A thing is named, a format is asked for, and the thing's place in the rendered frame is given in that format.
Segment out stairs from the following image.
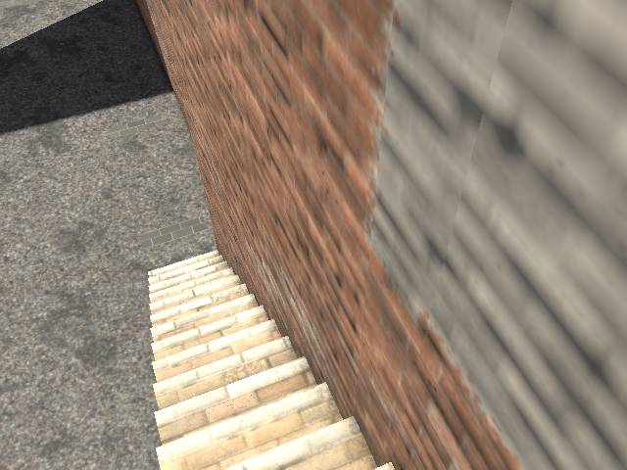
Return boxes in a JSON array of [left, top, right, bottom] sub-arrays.
[[148, 250, 395, 470]]

